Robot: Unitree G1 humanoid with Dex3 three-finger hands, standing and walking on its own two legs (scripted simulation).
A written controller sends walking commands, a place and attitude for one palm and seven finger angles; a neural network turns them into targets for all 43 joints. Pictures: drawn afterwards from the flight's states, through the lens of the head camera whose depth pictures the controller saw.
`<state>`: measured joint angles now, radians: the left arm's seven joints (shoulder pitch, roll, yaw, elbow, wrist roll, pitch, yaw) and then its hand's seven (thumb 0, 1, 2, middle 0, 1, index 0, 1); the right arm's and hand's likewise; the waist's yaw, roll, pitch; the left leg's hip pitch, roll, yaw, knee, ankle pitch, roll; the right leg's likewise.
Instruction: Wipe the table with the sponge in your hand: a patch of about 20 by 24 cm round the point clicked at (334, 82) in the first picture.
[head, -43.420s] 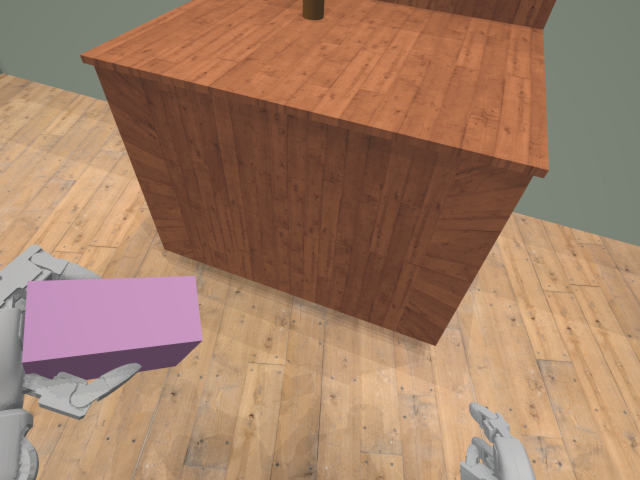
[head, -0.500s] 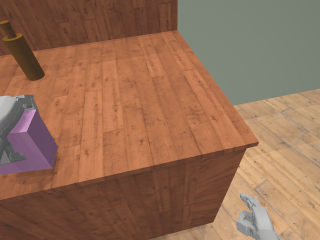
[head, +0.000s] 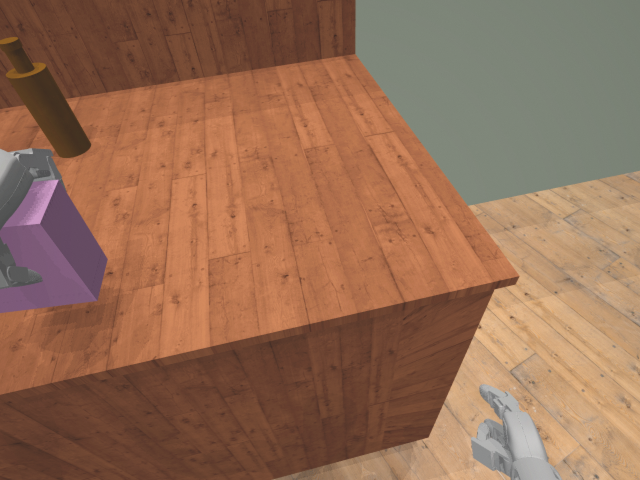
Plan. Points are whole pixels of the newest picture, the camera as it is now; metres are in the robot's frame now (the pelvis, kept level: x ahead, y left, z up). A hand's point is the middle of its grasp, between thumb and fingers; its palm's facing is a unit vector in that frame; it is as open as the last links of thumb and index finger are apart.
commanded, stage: lift the sponge slowly off the table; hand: left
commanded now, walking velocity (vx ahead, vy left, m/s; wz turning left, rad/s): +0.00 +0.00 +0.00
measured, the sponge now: (35, 263) +0.25 +0.38 +0.17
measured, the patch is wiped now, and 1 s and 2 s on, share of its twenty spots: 0.95 0.95 0.95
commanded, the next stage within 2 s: bring the sponge back beside the body in 0.54 s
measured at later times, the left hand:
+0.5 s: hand out of the picture +0.26 +0.37 +0.26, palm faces +0.17 +0.05 -0.98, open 10.5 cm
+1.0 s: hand out of the picture +0.24 +0.36 +0.25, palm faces +0.24 +0.01 -0.97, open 10.5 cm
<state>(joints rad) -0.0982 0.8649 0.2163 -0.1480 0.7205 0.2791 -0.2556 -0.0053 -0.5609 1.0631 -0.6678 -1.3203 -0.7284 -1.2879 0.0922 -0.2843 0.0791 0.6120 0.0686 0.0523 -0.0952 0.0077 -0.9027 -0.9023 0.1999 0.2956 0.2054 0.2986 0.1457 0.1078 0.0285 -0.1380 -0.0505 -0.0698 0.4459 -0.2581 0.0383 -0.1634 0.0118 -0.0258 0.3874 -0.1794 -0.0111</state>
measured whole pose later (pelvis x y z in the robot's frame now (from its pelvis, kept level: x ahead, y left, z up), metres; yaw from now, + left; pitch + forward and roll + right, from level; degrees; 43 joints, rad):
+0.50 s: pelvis +0.00 +0.01 +0.00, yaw +0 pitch -2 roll -1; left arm -0.22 0.88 0.19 -0.19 0.73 0.38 -0.32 -0.01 -0.56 1.06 -0.67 -1.32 -0.73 -1.29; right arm 0.06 -0.28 0.10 0.60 0.07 0.06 -0.09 0.01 -0.90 -0.90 0.20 0.30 0.21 0.30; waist 0.17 0.11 0.03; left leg -0.14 -0.07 -0.07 0.42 -0.24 0.05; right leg -0.17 0.00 -0.02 0.37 -0.17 0.00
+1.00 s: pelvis +0.00 +0.01 +0.00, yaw +0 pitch -3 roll -1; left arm -0.09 0.85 0.23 -0.34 0.67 0.40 -0.25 -0.01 -0.56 1.06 -0.67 -1.32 -0.73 -1.29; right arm 0.06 -0.27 0.10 0.60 0.08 0.07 -0.08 0.01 -0.90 -0.90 0.20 0.30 0.21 0.30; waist 0.19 0.11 0.03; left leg -0.13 -0.06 -0.06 0.43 -0.25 0.05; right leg -0.16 0.00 -0.01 0.37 -0.17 0.00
